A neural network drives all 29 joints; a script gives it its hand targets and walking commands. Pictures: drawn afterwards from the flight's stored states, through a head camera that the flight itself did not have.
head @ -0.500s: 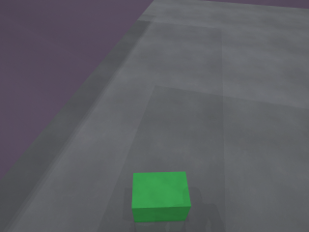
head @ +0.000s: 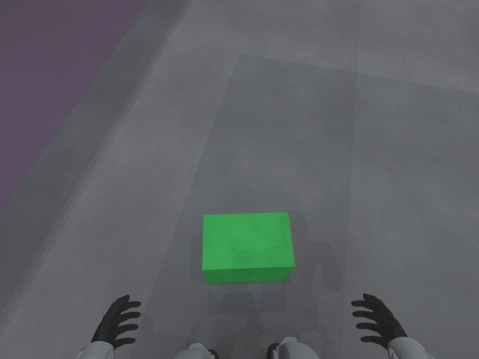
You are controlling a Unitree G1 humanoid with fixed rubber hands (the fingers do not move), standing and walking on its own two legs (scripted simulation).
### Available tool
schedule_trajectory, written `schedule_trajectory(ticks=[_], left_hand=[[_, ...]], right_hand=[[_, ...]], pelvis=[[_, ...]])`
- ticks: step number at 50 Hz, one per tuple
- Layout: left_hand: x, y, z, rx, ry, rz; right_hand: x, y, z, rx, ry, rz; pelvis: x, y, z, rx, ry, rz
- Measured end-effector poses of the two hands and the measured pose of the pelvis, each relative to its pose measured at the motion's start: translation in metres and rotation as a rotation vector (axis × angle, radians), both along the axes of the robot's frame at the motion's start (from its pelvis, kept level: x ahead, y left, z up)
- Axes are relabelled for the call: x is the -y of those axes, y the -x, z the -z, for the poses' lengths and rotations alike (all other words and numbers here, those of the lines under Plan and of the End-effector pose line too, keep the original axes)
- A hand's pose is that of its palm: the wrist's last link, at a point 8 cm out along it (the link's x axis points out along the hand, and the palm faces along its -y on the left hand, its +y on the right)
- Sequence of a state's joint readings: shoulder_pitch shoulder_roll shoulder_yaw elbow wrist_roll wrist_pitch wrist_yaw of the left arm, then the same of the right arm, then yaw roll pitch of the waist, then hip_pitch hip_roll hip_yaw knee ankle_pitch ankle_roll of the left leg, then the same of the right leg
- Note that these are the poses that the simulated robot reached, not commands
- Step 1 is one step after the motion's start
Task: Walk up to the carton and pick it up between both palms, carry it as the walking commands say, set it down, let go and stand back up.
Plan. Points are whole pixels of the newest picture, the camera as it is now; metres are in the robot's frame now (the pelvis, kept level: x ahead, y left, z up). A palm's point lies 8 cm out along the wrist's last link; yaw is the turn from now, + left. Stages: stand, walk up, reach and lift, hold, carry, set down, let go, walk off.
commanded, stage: reach and lift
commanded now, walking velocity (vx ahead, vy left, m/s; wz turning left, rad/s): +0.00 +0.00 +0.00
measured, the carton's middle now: (246, 249) +0.47 -0.03 -0.63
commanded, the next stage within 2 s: none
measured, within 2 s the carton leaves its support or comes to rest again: neither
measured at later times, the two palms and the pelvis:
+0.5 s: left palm (140, 269) +0.30 +0.21 -0.15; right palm (369, 249) +0.33 -0.26 -0.15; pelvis -0.05 -0.03 -0.05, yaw +2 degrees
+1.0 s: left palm (157, 219) +0.43 +0.20 -0.20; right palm (349, 195) +0.47 -0.26 -0.18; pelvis -0.06 -0.03 -0.07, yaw +3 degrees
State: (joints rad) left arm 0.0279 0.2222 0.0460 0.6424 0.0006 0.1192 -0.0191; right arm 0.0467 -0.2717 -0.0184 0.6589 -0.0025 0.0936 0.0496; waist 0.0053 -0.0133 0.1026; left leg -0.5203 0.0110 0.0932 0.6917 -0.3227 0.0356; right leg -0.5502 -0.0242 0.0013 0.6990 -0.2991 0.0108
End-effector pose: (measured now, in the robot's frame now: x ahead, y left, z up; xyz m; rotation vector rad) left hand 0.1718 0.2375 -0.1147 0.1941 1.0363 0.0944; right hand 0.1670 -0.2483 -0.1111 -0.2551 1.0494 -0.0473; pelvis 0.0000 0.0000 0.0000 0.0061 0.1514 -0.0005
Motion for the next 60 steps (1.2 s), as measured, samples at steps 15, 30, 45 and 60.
schedule_trajectory(ticks=[15, 30, 45, 60], left_hand=[[0.019, -0.079, 0.021, 0.142, -0.037, -0.023], [0.033, -0.157, 0.047, 0.226, -0.028, -0.060], [0.036, -0.232, 0.075, 0.322, 0.007, -0.099], [0.040, -0.283, 0.090, 0.392, 0.041, -0.135]], right_hand=[[0.029, -0.105, 0.023, 0.172, 0.028, -0.074], [0.011, -0.195, 0.048, 0.286, -0.022, -0.106], [0.016, -0.282, 0.066, 0.376, -0.039, -0.055], [0.007, -0.334, 0.080, 0.446, -0.121, -0.036]], pelvis=[[0.021, 0.039, 0.031, -0.187, -0.030, -0.007], [0.034, 0.058, 0.054, -0.356, -0.050, -0.016], [0.030, 0.060, 0.070, -0.532, -0.045, -0.021], [0.030, 0.052, 0.078, -0.645, -0.044, -0.025]])
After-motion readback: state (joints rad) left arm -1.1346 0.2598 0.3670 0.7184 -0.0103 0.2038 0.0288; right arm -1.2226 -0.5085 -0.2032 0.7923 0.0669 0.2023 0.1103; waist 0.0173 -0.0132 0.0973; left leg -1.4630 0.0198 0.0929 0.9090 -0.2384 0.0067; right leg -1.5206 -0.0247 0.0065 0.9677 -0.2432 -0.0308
